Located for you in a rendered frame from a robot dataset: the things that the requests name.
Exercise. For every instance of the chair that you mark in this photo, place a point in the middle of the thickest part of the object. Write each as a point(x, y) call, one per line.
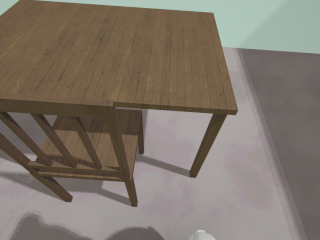
point(90, 139)

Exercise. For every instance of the table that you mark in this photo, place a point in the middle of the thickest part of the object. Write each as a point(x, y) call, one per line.
point(143, 58)

